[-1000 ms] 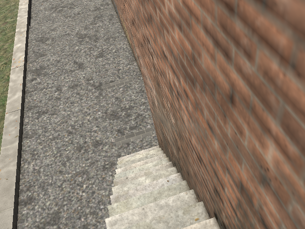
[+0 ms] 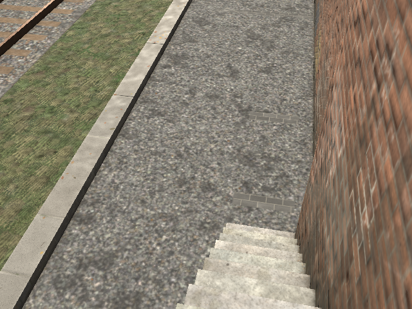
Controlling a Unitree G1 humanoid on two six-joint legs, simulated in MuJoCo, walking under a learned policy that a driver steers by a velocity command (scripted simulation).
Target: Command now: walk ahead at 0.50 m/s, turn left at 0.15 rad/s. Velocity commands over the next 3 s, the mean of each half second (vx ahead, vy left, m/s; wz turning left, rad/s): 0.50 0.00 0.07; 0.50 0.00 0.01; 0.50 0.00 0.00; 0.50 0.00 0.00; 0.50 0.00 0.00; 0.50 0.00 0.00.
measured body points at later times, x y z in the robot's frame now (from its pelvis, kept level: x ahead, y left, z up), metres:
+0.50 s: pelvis +0.24 -0.09 -0.25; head +0.21 -0.10 +0.20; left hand +0.29 +0.19 -0.38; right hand +0.22 -0.35 -0.40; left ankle +0.09 +0.12 -0.76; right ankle +0.27 -0.22 -1.00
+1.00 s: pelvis +0.48 -0.11 -0.49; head +0.47 -0.12 -0.04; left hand +0.45 +0.14 -0.63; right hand +0.57 -0.35 -0.62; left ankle +0.52 +0.01 -1.22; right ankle +0.32 -0.23 -0.92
